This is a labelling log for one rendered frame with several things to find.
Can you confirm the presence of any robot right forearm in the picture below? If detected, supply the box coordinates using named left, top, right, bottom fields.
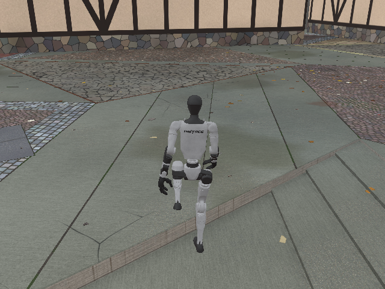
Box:
left=210, top=147, right=219, bottom=163

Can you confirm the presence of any left robot hand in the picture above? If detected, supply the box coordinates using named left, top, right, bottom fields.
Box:
left=158, top=177, right=173, bottom=195

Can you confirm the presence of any robot left upper arm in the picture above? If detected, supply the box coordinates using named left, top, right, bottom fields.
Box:
left=166, top=120, right=182, bottom=155

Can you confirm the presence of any robot right upper arm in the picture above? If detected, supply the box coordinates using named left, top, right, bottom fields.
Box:
left=206, top=122, right=218, bottom=154

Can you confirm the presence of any humanoid robot torso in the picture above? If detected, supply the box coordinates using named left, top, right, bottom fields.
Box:
left=180, top=118, right=208, bottom=181

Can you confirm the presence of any right robot hand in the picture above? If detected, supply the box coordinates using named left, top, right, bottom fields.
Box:
left=203, top=159, right=217, bottom=169

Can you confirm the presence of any robot right shin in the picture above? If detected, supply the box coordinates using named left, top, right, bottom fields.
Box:
left=196, top=203, right=206, bottom=244

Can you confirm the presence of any robot left forearm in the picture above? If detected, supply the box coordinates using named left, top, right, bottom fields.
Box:
left=159, top=146, right=172, bottom=178

